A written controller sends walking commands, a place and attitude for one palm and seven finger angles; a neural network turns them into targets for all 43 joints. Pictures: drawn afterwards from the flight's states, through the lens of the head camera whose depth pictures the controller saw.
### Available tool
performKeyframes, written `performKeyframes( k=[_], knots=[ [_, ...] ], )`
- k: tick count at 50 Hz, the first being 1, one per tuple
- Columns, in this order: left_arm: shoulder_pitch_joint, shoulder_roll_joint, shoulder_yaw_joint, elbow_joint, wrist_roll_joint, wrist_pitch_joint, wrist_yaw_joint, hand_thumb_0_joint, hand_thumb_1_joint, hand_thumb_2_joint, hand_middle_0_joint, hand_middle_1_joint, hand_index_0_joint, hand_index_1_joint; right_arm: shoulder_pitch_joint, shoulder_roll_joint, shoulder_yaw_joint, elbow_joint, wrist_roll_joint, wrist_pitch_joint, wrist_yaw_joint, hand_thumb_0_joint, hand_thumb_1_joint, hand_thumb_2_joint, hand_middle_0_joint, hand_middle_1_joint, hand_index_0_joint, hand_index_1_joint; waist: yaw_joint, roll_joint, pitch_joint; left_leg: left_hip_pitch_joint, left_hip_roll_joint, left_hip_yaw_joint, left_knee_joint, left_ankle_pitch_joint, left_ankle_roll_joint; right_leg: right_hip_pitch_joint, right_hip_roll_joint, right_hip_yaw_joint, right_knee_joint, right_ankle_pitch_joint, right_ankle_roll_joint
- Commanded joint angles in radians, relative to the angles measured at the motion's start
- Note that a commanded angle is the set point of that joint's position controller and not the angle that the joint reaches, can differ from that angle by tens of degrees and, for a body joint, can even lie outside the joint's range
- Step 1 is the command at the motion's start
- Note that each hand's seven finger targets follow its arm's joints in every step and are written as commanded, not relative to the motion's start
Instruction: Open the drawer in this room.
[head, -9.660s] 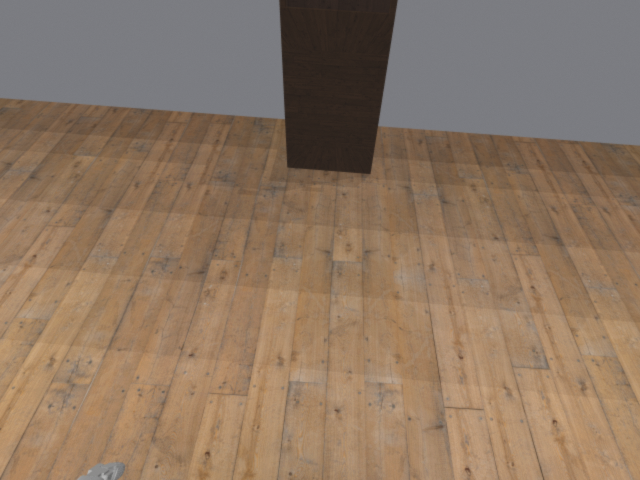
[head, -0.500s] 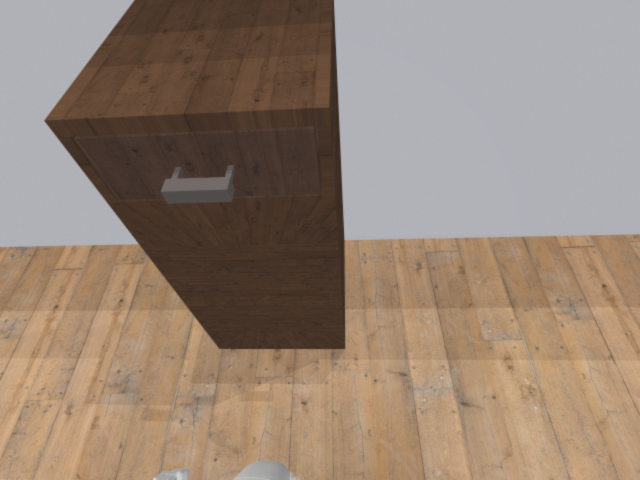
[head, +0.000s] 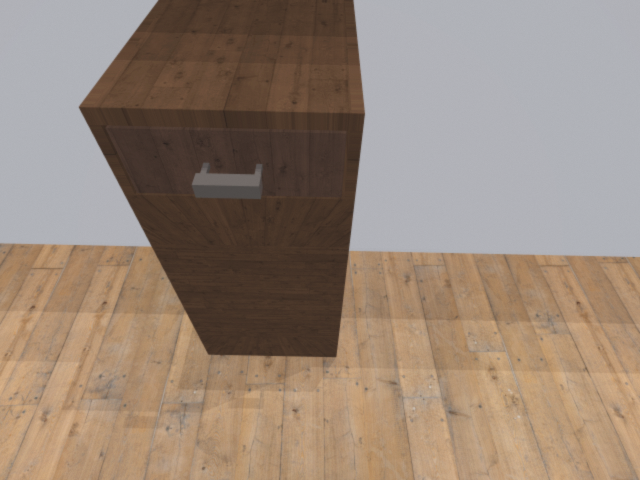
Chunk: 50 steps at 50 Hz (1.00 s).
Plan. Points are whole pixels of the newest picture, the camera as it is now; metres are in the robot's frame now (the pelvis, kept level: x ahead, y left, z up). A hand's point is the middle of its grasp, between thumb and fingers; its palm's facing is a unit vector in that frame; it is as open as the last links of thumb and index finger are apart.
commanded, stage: come to a stop and stand still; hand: left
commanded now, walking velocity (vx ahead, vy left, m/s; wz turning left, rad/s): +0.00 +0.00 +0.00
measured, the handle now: (230, 177) +0.55 +0.19 +0.04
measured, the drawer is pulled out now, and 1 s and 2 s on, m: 0.00 0.00 0.00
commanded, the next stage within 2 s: look again from close up in 0.12 s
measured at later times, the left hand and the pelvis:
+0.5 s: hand out of the picture +0.01 +0.18 -0.18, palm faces +0.02 -0.98 -0.21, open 7.4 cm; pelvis -0.02 +0.00 -0.01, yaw +0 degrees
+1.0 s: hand out of the picture -0.05 +0.15 -0.18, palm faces +0.05 -0.98 -0.17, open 7.4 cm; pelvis -0.01 -0.01 -0.01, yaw +0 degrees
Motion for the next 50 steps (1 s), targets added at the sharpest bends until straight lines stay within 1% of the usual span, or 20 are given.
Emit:
performKeyframes(
  k=[1, 5, 10, 11, 12, 13, 14, 15, 17, 18, 21, 23, 29, 32, 39, 42, 43, 45, 48, 50],
  knots=[
    [0.023, 0.090, 0.009, -0.030, -0.003, -0.022, 0.008, 0.000, 0.900, 0.900, -0.200, -0.300, -0.200, -0.300, 0.074, -0.098, -0.010, -0.008, 0.004, -0.014, -0.005, 0.000, -0.900, -0.900, 0.200, 0.300, 0.200, 0.300, -0.011, -0.026, -0.037, 0.013, 0.109, -0.073, -0.085, 0.253, 0.014, 0.038, -0.069, 0.050, -0.071, 0.211, -0.029],
    [0.029, 0.079, 0.007, -0.020, -0.002, -0.019, 0.010, 0.000, 0.900, 0.900, -0.200, -0.300, -0.200, -0.300, 0.086, -0.081, -0.004, 0.010, 0.003, -0.014, -0.005, 0.000, -0.900, -0.900, 0.200, 0.300, 0.200, 0.300, -0.008, 0.011, 0.012, -0.026, 0.103, -0.078, -0.114, 0.182, 0.014, 0.035, -0.062, 0.054, -0.092, 0.149, -0.029],
    [0.042, 0.069, 0.007, -0.017, -0.003, -0.020, 0.012, 0.000, 0.900, 0.900, -0.200, -0.300, -0.200, -0.300, 0.108, -0.064, -0.002, 0.024, 0.001, -0.016, -0.005, 0.000, -0.900, -0.900, 0.200, 0.300, 0.200, 0.300, -0.003, 0.025, 0.023, -0.041, 0.100, -0.077, -0.121, 0.161, 0.014, 0.038, -0.063, 0.051, -0.099, 0.141, -0.031],
    [0.116, 0.102, 0.001, 0.003, 0.010, -0.051, 0.052, 0.000, 0.900, 0.900, -0.200, -0.300, -0.200, -0.300, 0.013, -0.107, -0.006, -0.052, 0.010, -0.031, 0.009, 0.000, -0.900, -0.900, 0.200, 0.300, 0.200, 0.300, 0.026, -0.010, 0.028, -0.098, 0.110, -0.037, 0.082, 0.261, -0.010, 0.028, -0.110, 0.089, -0.050, 0.454, -0.041],
    [0.086, 0.139, 0.001, -0.014, 0.007, -0.067, 0.041, 0.000, 0.900, 0.900, -0.200, -0.300, -0.200, -0.300, 0.033, -0.088, 0.001, -0.082, 0.006, -0.021, 0.016, 0.000, -0.900, -0.900, 0.200, 0.300, 0.200, 0.300, -0.022, 0.000, -0.001, -0.078, 0.078, -0.024, 0.047, 0.208, -0.011, 0.049, -0.123, 0.078, -0.010, 0.592, -0.057],
    [0.081, 0.116, 0.001, -0.046, 0.002, -0.070, 0.036, 0.000, 0.900, 0.900, -0.200, -0.300, -0.200, -0.300, 0.128, -0.052, 0.001, -0.076, -0.005, -0.025, 0.014, 0.000, -0.900, -0.900, 0.200, 0.300, 0.200, 0.300, -0.036, -0.014, -0.141, -0.056, 0.062, -0.041, 0.045, 0.146, 0.007, 0.123, -0.113, 0.082, 0.042, 0.553, -0.064],
    [0.060, 0.106, -0.001, -0.055, 0.000, -0.065, 0.030, 0.000, 0.900, 0.900, -0.200, -0.300, -0.200, -0.300, 0.143, -0.062, 0.000, -0.068, -0.005, -0.028, 0.010, 0.000, -0.900, -0.900, 0.200, 0.300, 0.200, 0.300, -0.038, 0.026, -0.194, -0.033, 0.071, -0.048, 0.041, 0.222, 0.017, 0.143, -0.097, 0.063, 0.067, 0.506, -0.065],
    [0.052, 0.101, 0.000, -0.065, -0.002, -0.057, 0.027, 0.000, 0.900, 0.900, -0.200, -0.300, -0.200, -0.300, 0.139, -0.067, -0.001, -0.067, -0.004, -0.026, 0.006, 0.000, -0.900, -0.900, 0.200, 0.300, 0.200, 0.300, -0.031, 0.030, -0.171, -0.035, 0.084, -0.058, 0.040, 0.269, 0.020, 0.118, -0.082, 0.052, 0.059, 0.404, -0.064],
    [0.037, 0.094, -0.001, -0.074, 0.002, -0.041, 0.021, 0.000, 0.900, 0.900, -0.200, -0.300, -0.200, -0.300, 0.129, -0.076, 0.002, -0.076, -0.006, -0.021, 0.004, 0.000, -0.900, -0.900, 0.200, 0.300, 0.200, 0.300, -0.023, 0.054, -0.048, -0.089, 0.097, -0.071, 0.018, 0.260, 0.025, 0.051, -0.057, 0.038, 0.034, 0.213, -0.061],
    [0.037, 0.086, -0.002, -0.075, 0.002, -0.038, 0.019, 0.000, 0.900, 0.900, -0.200, -0.300, -0.200, -0.300, 0.127, -0.077, 0.004, -0.078, -0.007, -0.020, 0.005, 0.000, -0.900, -0.900, 0.200, 0.300, 0.200, 0.300, -0.020, 0.033, 0.001, -0.117, 0.097, -0.079, 0.001, 0.232, 0.027, 0.030, -0.052, 0.037, 0.021, 0.167, -0.060],
    [0.038, 0.087, -0.002, -0.083, 0.000, -0.034, 0.014, 0.000, 0.900, 0.900, -0.200, -0.300, -0.200, -0.300, 0.124, -0.085, 0.005, -0.085, -0.006, -0.019, 0.006, 0.000, -0.900, -0.900, 0.200, 0.300, 0.200, 0.300, -0.020, 0.006, 0.038, -0.137, 0.088, -0.087, -0.029, 0.152, 0.028, 0.015, -0.051, 0.047, 0.000, 0.120, -0.058],
    [0.040, 0.086, -0.001, -0.090, 0.001, -0.032, 0.013, 0.000, 0.900, 0.900, -0.200, -0.300, -0.200, -0.300, 0.130, -0.091, 0.004, -0.083, -0.007, -0.019, 0.008, 0.000, -0.900, -0.900, 0.200, 0.300, 0.200, 0.300, -0.019, 0.021, 0.039, -0.139, 0.090, -0.090, -0.043, 0.128, 0.030, 0.017, -0.047, 0.044, -0.005, 0.096, -0.054],
    [0.047, 0.088, 0.003, -0.106, 0.001, -0.030, 0.009, 0.000, 0.900, 0.900, -0.200, -0.300, -0.200, -0.300, 0.129, -0.094, 0.006, -0.077, -0.008, -0.017, 0.010, 0.000, -0.900, -0.900, 0.200, 0.300, 0.200, 0.300, -0.018, -0.002, 0.055, -0.154, 0.080, -0.096, -0.077, 0.031, 0.030, 0.006, -0.047, 0.054, -0.033, 0.043, -0.053],
    [0.056, 0.087, 0.003, -0.108, 0.003, -0.030, 0.007, 0.000, 0.900, 0.900, -0.200, -0.300, -0.200, -0.300, 0.129, -0.093, 0.004, -0.074, -0.008, -0.016, 0.011, 0.000, -0.900, -0.900, 0.200, 0.300, 0.200, 0.300, -0.017, 0.008, 0.059, -0.154, 0.078, -0.097, -0.090, -0.014, 0.030, -0.005, -0.047, 0.057, -0.048, 0.011, -0.052],
    [0.078, 0.075, 0.005, -0.101, 0.002, -0.035, 0.006, 0.000, 0.900, 0.900, -0.200, -0.300, -0.200, -0.300, 0.143, -0.083, 0.007, -0.053, -0.006, -0.017, 0.010, 0.000, -0.900, -0.900, 0.200, 0.300, 0.200, 0.300, -0.019, -0.005, 0.036, -0.139, 0.074, -0.088, -0.079, 0.007, 0.028, -0.001, -0.052, 0.068, -0.062, 0.022, -0.053],
    [0.099, 0.069, 0.011, -0.093, 0.010, -0.030, 0.000, 0.000, 0.900, 0.900, -0.200, -0.300, -0.200, -0.300, 0.163, -0.092, 0.000, -0.041, -0.013, -0.011, 0.011, 0.000, -0.900, -0.900, 0.200, 0.300, 0.200, 0.300, -0.021, 0.009, 0.051, -0.150, 0.089, -0.106, -0.100, -0.196, 0.041, -0.038, -0.034, 0.049, -0.039, -0.167, -0.063],
    [0.107, 0.063, 0.014, -0.095, 0.013, -0.028, -0.004, 0.000, 0.900, 0.900, -0.200, -0.300, -0.200, -0.300, 0.158, -0.099, -0.005, -0.041, -0.016, -0.009, 0.012, 0.000, -0.900, -0.900, 0.200, 0.300, 0.200, 0.300, -0.017, 0.040, 0.065, -0.167, 0.098, -0.120, -0.115, -0.260, 0.049, -0.057, -0.027, 0.037, -0.025, -0.206, -0.064],
    [0.120, 0.055, 0.018, -0.100, 0.017, -0.027, -0.010, 0.000, 0.900, 0.900, -0.200, -0.300, -0.200, -0.300, 0.156, -0.107, -0.012, -0.049, -0.019, -0.007, 0.013, 0.000, -0.900, -0.900, 0.200, 0.300, 0.200, 0.300, -0.012, 0.059, 0.103, -0.214, 0.119, -0.146, -0.143, -0.343, 0.065, -0.073, -0.008, 0.021, 0.011, -0.229, -0.069],
    [0.157, 0.043, 0.024, -0.099, 0.019, -0.035, -0.017, 0.000, 0.900, 0.900, -0.200, -0.300, -0.200, -0.300, 0.156, -0.101, -0.018, -0.056, -0.019, -0.012, 0.013, 0.000, -0.900, -0.900, 0.200, 0.300, 0.200, 0.300, -0.006, 0.054, 0.115, -0.223, 0.122, -0.147, -0.117, -0.331, 0.077, -0.080, -0.007, 0.035, 0.021, -0.218, -0.082],
    [0.181, 0.043, 0.027, -0.094, 0.017, -0.044, -0.018, 0.000, 0.900, 0.900, -0.200, -0.300, -0.200, -0.300, 0.163, -0.083, -0.017, -0.057, -0.017, -0.022, 0.012, 0.000, -0.900, -0.900, 0.200, 0.300, 0.200, 0.300, -0.003, 0.020, 0.097, -0.216, 0.105, -0.118, -0.059, -0.249, 0.076, -0.061, -0.025, 0.072, 0.003, -0.189, -0.095]
  ],
)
